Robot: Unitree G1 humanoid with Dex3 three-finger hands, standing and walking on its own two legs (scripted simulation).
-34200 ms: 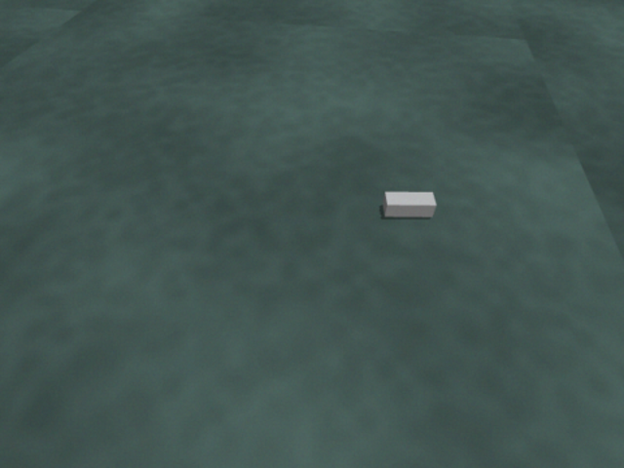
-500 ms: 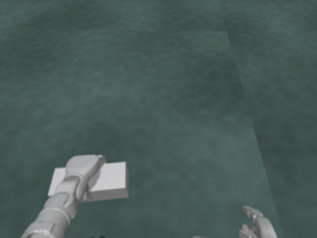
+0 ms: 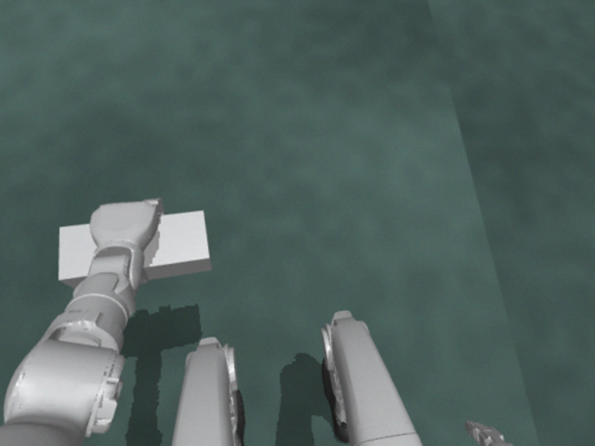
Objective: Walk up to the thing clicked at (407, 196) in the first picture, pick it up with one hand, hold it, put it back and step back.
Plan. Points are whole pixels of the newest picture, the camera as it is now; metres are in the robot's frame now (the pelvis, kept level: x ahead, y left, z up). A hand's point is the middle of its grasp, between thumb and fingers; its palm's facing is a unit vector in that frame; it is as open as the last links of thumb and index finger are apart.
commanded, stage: crouch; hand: left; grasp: from above
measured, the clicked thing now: (141, 250) +0.43 +0.20 -0.16
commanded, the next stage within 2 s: lower in 1.22 s
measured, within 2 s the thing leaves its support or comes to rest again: neither
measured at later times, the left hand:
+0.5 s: hand (165, 252) +0.47 +0.20 -0.31, palm faces -0.44 +0.01 -0.90, open 11.2 cm
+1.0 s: hand (176, 254) +0.48 +0.19 -0.37, palm faces -0.45 +0.01 -0.89, open 11.2 cm
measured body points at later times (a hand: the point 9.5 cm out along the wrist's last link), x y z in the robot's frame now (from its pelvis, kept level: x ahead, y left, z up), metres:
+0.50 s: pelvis -0.01 -0.01 -0.14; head +0.23 +0.02 +0.24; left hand +0.48 +0.19 -0.25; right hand +0.04 -0.29 -0.26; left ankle +0.05 +0.12 -0.54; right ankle +0.08 -0.16 -0.54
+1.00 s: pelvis -0.02 +0.00 -0.20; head +0.23 +0.03 +0.17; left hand +0.50 +0.19 -0.32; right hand -0.02 -0.28 -0.31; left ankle +0.05 +0.12 -0.54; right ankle +0.08 -0.15 -0.54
